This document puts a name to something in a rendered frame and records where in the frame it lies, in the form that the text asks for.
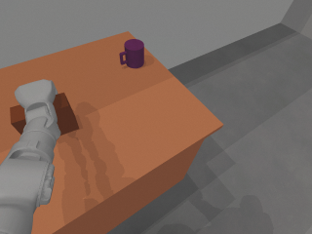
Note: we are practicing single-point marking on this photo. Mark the left robot forearm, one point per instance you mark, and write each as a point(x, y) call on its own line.
point(40, 134)

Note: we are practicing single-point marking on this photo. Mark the robot left upper arm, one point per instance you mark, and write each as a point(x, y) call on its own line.
point(24, 186)

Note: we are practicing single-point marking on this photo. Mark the sponge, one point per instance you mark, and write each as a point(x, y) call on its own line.
point(66, 118)

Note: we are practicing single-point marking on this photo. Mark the table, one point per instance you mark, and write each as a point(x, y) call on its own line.
point(139, 131)

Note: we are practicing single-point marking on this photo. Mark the robot left hand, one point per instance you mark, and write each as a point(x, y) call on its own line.
point(37, 90)

